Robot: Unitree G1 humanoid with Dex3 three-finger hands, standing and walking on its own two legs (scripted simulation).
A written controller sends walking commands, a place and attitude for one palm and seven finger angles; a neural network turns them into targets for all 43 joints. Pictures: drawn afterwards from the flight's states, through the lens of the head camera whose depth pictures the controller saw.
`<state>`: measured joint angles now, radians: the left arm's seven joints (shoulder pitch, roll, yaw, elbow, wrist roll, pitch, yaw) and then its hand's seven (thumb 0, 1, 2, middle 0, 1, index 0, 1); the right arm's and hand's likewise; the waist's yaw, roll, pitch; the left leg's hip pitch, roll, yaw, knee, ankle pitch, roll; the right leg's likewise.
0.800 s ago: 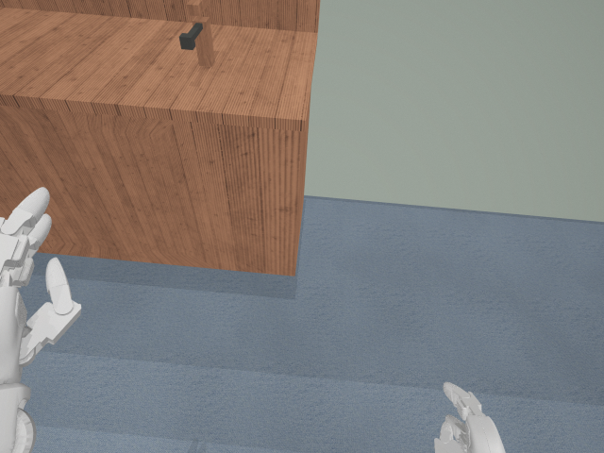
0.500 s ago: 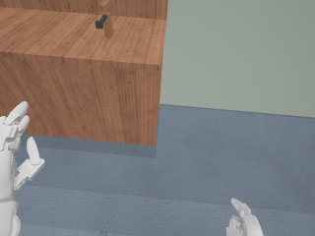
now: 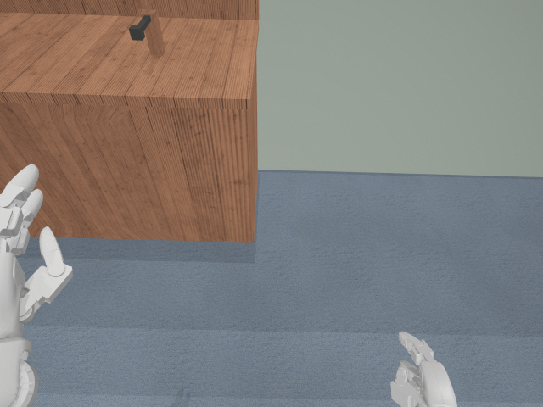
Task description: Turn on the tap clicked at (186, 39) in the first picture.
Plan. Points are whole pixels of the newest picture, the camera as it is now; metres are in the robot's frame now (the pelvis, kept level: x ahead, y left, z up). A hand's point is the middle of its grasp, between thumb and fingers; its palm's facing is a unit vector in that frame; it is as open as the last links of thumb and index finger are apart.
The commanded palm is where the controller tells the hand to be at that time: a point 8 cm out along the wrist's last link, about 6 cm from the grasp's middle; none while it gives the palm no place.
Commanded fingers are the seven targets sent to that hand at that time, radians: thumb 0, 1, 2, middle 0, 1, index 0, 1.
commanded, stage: turn to face it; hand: left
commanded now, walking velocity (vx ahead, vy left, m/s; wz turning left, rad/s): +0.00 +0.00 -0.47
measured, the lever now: (137, 32) +0.91 +0.44 +0.13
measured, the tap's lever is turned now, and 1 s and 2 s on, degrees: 0 0 0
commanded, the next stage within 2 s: take the last steps up to it in 0.62 s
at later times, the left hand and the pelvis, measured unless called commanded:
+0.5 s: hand (105, 263) +0.22 +0.21 +0.17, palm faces +0.35 -0.84 -0.42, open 7.4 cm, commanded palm +0.19 +0.24 +0.19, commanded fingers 0.00 0.90 0.90 -0.20 -0.30 -0.20 -0.30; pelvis -0.01 -0.01 -0.01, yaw -9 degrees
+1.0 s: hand (116, 265) +0.22 +0.19 +0.18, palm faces +0.24 -0.87 -0.43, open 7.4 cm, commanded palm +0.19 +0.23 +0.19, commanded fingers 0.00 0.90 0.90 -0.20 -0.30 -0.20 -0.30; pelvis -0.03 -0.01 +0.01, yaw -13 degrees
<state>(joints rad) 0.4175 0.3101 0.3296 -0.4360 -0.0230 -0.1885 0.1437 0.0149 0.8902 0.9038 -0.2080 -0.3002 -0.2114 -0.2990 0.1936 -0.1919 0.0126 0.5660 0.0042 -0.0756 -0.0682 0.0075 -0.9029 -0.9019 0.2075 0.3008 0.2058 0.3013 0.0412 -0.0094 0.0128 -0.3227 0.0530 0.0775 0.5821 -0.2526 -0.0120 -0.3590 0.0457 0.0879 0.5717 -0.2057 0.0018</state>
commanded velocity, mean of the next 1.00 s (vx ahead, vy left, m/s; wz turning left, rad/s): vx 0.09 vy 0.05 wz -0.19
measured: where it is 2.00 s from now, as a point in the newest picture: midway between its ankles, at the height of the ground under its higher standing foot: outside the picture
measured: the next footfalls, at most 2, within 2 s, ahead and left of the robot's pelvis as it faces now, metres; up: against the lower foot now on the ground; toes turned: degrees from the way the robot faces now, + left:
left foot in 0.86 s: +0.00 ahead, +0.11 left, +0.00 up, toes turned -10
right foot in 1.08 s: +0.02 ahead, -0.13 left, +0.00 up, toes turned -20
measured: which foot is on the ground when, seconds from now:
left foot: down 0.00-0.54, up 0.56-0.84, down 0.86-1.00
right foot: down 0.00-0.88, up 0.90-1.00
